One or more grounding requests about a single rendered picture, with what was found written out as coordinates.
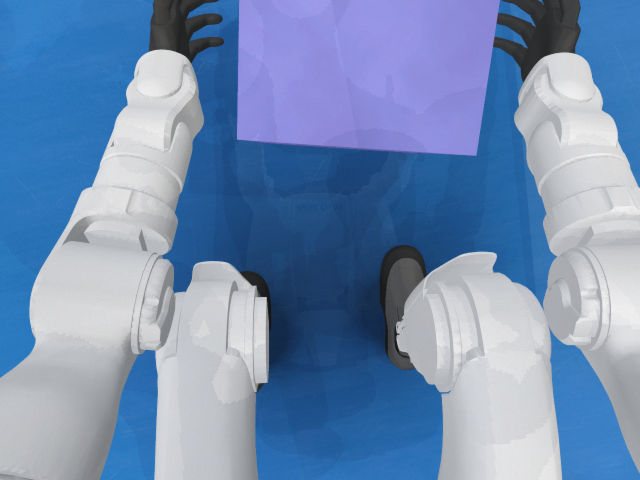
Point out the left robot hand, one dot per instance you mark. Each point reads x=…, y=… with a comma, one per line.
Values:
x=170, y=30

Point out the robot right shin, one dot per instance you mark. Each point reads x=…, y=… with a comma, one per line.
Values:
x=474, y=262

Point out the robot right forearm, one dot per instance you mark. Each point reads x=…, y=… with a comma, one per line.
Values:
x=584, y=178

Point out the carton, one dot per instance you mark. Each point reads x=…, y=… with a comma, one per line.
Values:
x=404, y=76

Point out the left robot upper arm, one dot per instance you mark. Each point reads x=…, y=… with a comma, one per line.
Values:
x=97, y=308

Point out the right robot hand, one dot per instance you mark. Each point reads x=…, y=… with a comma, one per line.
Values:
x=556, y=30

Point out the robot left forearm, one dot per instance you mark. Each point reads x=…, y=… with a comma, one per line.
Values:
x=133, y=199

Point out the right robot upper arm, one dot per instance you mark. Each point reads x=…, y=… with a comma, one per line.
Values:
x=592, y=301

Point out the robot right foot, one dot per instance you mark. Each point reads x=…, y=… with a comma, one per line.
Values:
x=402, y=269

